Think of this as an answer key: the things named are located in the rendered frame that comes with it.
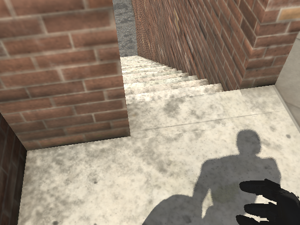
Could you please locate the right robot hand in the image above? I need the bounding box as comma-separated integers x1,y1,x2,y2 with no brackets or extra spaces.
236,178,300,225

